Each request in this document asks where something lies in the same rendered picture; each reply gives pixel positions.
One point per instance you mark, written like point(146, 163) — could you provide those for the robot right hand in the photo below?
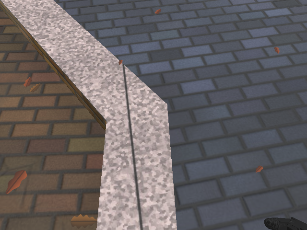
point(285, 224)

